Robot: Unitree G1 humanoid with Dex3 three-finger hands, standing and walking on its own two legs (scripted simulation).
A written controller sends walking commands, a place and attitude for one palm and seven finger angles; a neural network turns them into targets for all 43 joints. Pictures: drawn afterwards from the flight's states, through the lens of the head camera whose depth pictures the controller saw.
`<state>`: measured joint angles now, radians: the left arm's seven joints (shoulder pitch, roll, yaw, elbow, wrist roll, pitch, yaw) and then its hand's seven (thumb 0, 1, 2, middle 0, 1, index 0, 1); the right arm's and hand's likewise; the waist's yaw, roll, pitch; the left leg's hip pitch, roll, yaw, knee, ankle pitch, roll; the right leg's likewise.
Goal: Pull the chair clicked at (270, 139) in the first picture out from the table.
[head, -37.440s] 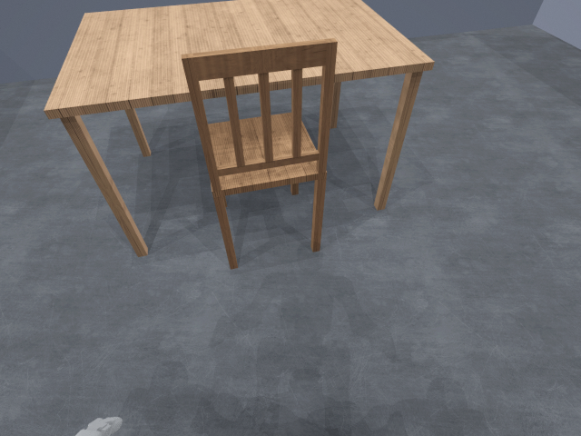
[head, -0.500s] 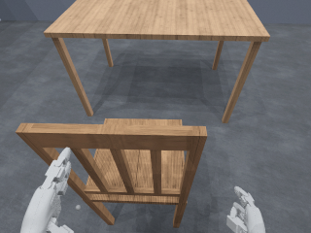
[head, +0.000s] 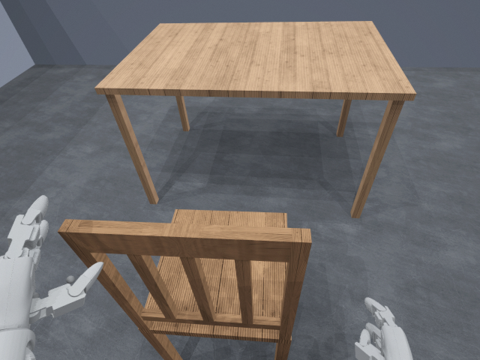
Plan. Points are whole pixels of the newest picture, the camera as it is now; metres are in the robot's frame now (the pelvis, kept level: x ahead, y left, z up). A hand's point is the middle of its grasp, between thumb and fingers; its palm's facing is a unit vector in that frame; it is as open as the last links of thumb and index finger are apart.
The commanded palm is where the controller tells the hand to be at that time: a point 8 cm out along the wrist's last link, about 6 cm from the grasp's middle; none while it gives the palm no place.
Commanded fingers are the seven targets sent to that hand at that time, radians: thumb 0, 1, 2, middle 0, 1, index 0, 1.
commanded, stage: draw the hand back to the body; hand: left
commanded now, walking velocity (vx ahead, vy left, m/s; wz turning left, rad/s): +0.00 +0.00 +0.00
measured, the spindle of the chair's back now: (200, 289) +0.27 +0.13 -0.08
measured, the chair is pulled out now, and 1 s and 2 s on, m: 0.61 0.61 0.61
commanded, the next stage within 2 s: step back with the hand held close in 0.52 s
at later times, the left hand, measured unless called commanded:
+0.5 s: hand (59, 250) +0.20 +0.26 +0.17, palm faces +0.45 -0.78 -0.44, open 7.5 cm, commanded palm +0.15 +0.30 +0.18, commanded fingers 0.00 0.90 0.90 -0.20 -0.30 -0.20 -0.30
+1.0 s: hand (46, 280) +0.17 +0.26 +0.15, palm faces +0.32 -0.78 -0.53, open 7.4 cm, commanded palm +0.11 +0.31 +0.18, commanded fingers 0.00 0.90 0.90 -0.20 -0.30 -0.20 -0.30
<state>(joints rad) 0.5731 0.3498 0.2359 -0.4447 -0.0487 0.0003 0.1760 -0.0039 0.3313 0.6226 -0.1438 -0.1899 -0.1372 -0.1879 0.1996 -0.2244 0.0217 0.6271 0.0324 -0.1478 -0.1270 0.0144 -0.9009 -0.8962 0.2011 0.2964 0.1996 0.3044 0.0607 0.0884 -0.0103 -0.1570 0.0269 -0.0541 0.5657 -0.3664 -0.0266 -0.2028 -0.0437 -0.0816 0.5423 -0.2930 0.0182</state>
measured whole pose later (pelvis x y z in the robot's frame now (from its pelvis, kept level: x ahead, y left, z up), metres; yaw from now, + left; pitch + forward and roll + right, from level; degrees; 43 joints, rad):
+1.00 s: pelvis -0.04 +0.02 +0.01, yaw -2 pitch -1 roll +0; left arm 0.60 0.41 0.37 -0.51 -0.05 -0.10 0.15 0.01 0.88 0.89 -0.22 -0.30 -0.22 -0.30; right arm 0.15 -0.22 -0.03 0.61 0.03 -0.01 -0.10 0.01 -0.90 -0.90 0.20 0.30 0.20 0.30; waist 0.01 0.03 0.09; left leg -0.21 0.00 -0.01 0.49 -0.26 0.00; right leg -0.27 -0.06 -0.03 0.46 -0.17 0.04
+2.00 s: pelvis -0.18 +0.02 -0.01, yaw +2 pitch +0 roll -4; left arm 0.51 0.45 0.50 -0.60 -0.05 -0.25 0.17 0.01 0.88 0.89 -0.22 -0.30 -0.22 -0.30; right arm 0.18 -0.17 -0.03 0.63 0.02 -0.16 -0.05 0.01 -0.90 -0.90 0.20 0.30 0.20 0.30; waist 0.00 0.02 0.07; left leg -0.48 0.10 -0.01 0.66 -0.17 0.00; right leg -0.51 0.04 0.01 1.17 -0.47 0.03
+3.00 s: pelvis -0.22 +0.00 +0.00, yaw -1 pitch +0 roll -1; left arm 0.25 0.23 0.05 0.46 0.03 0.04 0.01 0.00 0.90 0.89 -0.20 -0.30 -0.20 -0.30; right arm 0.16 -0.23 -0.01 0.81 -0.02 -0.03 0.00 0.01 -0.90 -0.90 0.20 0.30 0.20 0.30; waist -0.02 0.04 -0.01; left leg -0.37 -0.01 -0.04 0.59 -0.22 0.01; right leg -0.22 -0.03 -0.05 0.57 -0.35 0.02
